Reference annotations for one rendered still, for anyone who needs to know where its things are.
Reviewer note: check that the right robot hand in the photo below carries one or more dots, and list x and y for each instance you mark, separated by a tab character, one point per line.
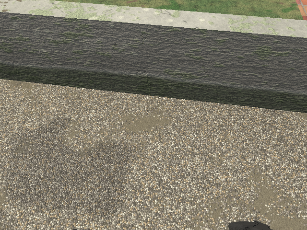
248	225

